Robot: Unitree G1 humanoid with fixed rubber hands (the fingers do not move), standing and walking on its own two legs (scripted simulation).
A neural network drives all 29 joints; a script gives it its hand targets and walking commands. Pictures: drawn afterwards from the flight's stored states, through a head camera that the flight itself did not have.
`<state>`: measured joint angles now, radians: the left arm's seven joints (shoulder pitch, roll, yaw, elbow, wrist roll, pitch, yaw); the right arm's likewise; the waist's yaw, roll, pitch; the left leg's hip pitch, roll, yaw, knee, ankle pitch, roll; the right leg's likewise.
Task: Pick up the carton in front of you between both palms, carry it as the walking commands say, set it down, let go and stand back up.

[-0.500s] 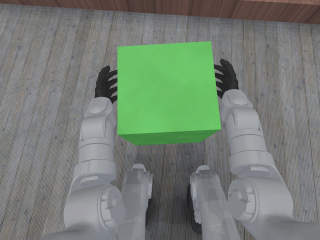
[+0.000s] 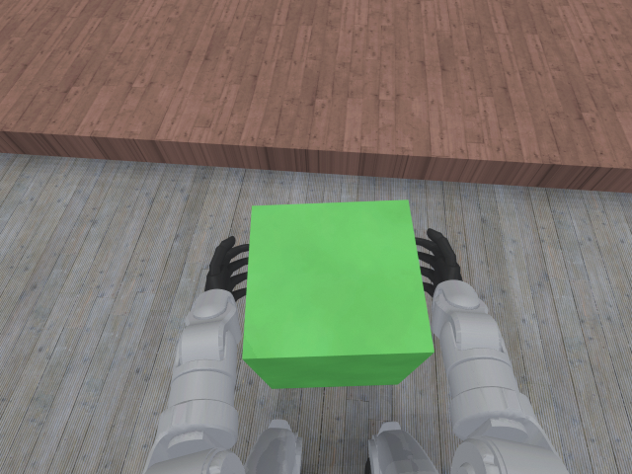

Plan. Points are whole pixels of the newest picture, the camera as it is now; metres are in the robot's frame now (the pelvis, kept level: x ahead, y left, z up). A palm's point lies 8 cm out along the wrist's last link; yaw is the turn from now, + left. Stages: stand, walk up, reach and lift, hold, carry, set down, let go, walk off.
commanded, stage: reach and lift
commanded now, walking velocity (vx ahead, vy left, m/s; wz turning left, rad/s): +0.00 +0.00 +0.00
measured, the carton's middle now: (332, 304) +0.37 +0.01 -0.09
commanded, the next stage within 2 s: hold in 1.46 s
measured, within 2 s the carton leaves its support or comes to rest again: neither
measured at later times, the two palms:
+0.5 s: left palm (190, 275) +0.32 +0.15 +0.11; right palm (496, 269) +0.32 -0.15 +0.11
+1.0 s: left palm (187, 267) +0.32 +0.15 +0.12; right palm (499, 264) +0.32 -0.15 +0.12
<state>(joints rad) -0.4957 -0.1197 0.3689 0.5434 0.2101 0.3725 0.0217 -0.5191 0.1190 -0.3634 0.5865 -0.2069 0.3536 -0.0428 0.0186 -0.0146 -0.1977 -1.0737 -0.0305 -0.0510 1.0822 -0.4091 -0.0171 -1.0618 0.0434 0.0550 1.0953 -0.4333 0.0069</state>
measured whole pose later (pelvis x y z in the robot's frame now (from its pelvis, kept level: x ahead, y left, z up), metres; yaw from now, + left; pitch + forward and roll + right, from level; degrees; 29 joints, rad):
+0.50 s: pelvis +0.03 +0.00 +0.09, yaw +0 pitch -2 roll +0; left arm -0.28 -0.16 0.28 0.37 0.26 0.58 -0.01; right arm -0.29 0.16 -0.29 0.40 -0.25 0.57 -0.01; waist 0.00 -0.01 -0.05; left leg -0.24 -0.02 -0.06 0.50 -0.23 -0.01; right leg -0.23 0.02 0.06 0.51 -0.25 0.00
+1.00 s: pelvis +0.02 +0.00 +0.09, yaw +0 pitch -5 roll +0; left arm -0.32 -0.17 0.29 0.33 0.30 0.63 -0.03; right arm -0.32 0.17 -0.30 0.35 -0.30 0.62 0.02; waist 0.01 -0.01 0.05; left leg -0.14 -0.02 -0.06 0.43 -0.20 -0.01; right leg -0.13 0.02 0.07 0.44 -0.22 0.00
